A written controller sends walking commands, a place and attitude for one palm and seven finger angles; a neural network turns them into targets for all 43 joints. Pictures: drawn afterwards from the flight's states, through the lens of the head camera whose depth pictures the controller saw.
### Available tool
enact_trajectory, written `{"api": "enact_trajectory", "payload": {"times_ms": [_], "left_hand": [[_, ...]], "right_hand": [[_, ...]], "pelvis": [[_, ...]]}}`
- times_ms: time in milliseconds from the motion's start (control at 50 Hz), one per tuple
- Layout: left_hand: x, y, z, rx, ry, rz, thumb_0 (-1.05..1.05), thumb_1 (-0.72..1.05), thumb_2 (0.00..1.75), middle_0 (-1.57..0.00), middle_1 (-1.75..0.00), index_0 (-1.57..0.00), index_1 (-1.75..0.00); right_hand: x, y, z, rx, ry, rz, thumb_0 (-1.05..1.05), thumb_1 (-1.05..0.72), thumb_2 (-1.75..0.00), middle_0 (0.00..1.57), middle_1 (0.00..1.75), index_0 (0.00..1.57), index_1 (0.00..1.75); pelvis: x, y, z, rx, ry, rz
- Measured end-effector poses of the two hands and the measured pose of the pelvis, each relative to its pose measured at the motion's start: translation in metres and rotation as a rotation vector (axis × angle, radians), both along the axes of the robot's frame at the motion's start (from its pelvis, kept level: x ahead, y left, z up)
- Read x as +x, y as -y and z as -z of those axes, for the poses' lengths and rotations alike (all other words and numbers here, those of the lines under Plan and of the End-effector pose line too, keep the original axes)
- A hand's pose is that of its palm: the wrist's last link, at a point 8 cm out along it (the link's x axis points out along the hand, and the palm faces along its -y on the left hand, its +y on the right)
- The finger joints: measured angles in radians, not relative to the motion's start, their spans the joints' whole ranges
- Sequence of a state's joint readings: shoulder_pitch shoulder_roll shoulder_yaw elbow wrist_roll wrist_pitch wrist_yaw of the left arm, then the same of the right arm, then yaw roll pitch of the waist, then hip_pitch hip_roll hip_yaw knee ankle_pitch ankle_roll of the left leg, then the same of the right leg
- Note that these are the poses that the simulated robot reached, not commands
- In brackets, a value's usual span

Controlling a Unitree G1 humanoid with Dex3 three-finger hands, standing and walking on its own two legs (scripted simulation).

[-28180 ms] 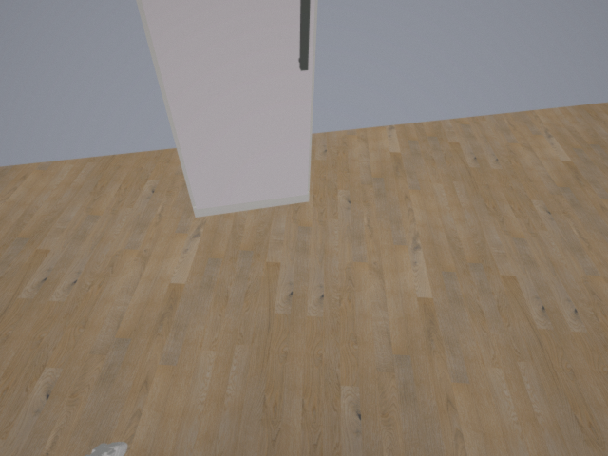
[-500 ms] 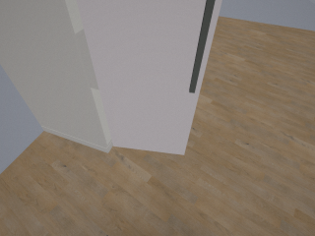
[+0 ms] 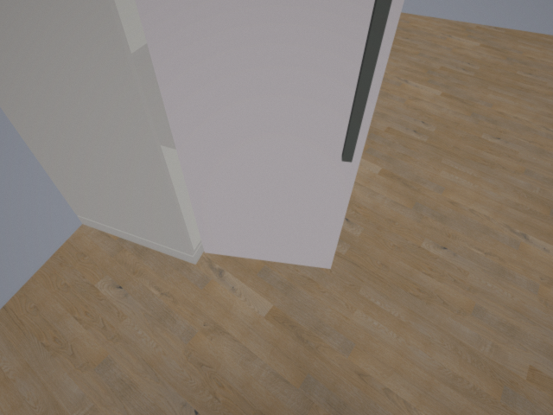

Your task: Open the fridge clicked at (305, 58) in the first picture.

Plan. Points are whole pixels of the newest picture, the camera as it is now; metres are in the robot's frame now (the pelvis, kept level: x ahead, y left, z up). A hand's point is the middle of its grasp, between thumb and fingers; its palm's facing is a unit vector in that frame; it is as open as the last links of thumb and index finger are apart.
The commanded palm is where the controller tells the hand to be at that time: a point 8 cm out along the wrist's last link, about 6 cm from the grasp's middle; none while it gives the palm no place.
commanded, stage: look to check the result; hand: right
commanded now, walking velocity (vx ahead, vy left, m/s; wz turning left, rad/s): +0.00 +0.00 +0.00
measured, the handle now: (368, 56) +0.71 -0.13 +0.17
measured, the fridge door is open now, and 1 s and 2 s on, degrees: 77 77 77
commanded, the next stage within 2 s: stand and wait in 0.24 s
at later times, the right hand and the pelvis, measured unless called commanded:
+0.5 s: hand out of the picture +0.09 -0.22 -0.16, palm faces -0.02 +0.95 -0.32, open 7.4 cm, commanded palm none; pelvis +0.01 +0.01 +0.00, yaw +0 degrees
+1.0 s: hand out of the picture +0.07 -0.22 -0.16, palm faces -0.03 +0.95 -0.32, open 7.4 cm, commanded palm none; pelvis +0.01 +0.02 +0.00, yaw +1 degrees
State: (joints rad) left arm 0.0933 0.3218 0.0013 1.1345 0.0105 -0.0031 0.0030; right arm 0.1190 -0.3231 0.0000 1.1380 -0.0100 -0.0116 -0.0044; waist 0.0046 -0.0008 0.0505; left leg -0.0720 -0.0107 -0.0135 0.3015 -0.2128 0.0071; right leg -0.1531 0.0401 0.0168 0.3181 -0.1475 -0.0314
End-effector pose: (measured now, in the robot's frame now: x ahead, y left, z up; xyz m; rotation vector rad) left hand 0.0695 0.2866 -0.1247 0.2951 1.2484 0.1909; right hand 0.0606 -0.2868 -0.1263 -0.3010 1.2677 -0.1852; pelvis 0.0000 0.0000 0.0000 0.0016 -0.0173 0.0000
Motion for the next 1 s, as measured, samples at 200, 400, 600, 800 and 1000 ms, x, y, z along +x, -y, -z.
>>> {"api": "enact_trajectory", "payload": {"times_ms": [200,400,600,800,1000], "left_hand": [[0.013,0.0,0.002,-0.018,0.02,0.001,0.01,0.9,0.89,-0.2,-0.3,-0.2,-0.3],[0.013,-0.008,0.0,-0.007,0.026,-0.01,0.01,0.91,0.89,-0.2,-0.3,-0.2,-0.3],[0.002,-0.015,0.0,0.001,0.004,-0.022,0.01,0.91,0.89,-0.2,-0.3,-0.2,-0.3],[-0.009,-0.016,0.003,-0.004,-0.023,-0.031,0.01,0.91,0.89,-0.2,-0.3,-0.2,-0.3],[-0.01,-0.014,0.004,-0.013,-0.024,-0.032,0.01,0.91,0.89,-0.2,-0.3,-0.2,-0.3]], "right_hand": [[0.014,-0.005,-0.004,-0.01,0.03,-0.001,0.0,-0.91,-0.89,0.21,0.3,0.2,0.3],[0.023,-0.013,-0.004,-0.003,0.05,-0.008,0.0,-0.91,-0.89,0.21,0.3,0.2,0.3],[0.019,-0.02,-0.002,0.004,0.034,-0.013,0.0,-0.91,-0.89,0.21,0.3,0.2,0.3],[0.011,-0.023,0.0,0.006,0.01,-0.01,0.0,-0.91,-0.89,0.21,0.3,0.2,0.3],[0.009,-0.026,0.0,0.008,0.01,-0.006,0.0,-0.91,-0.89,0.21,0.3,0.2,0.3]], "pelvis": [[0.008,-0.005,0.0,-0.003,0.001,-0.001],[0.011,-0.01,0.0,-0.004,0.006,-0.005],[0.009,-0.014,0.0,-0.003,0.009,-0.011],[0.007,-0.017,-0.001,-0.003,0.008,-0.013],[0.006,-0.019,-0.001,-0.002,0.009,-0.013]]}}
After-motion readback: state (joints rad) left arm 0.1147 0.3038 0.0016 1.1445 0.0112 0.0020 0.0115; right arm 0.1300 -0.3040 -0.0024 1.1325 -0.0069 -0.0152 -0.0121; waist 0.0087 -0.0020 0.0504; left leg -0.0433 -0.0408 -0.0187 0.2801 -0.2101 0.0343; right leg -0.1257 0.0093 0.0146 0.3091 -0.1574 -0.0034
